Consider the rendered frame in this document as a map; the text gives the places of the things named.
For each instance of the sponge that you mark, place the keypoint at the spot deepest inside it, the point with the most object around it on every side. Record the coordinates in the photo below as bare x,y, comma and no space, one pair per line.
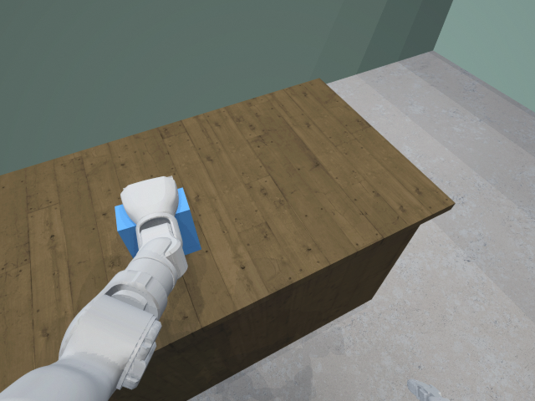
126,227

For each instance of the robot right hand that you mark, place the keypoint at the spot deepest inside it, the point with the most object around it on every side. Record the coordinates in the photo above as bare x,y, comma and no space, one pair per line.
424,392

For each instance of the robot left hand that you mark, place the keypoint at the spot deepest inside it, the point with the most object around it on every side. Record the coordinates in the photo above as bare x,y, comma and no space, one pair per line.
150,196

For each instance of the left robot forearm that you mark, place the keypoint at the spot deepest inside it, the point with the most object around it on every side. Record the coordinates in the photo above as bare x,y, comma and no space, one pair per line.
152,274

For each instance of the table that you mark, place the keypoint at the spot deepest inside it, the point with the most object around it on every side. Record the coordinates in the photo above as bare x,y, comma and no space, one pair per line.
300,206

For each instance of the robot left upper arm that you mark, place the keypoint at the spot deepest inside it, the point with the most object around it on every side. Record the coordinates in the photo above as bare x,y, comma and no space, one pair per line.
110,349

